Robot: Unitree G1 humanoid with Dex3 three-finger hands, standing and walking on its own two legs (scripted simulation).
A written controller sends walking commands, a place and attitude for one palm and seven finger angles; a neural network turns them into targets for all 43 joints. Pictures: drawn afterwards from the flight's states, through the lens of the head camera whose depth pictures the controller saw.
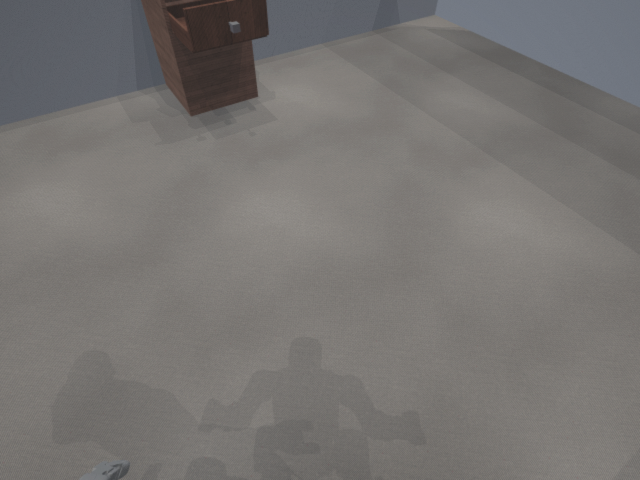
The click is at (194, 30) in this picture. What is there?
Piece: drawer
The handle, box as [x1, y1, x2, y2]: [229, 21, 240, 32]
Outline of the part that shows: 236,21 229,22 230,29 233,32 240,31 239,23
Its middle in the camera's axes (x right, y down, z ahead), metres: -0.40 -0.97 +1.76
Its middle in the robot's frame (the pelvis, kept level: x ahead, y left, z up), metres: +1.93 +0.50 -0.21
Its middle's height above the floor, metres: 0.56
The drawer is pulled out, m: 0.28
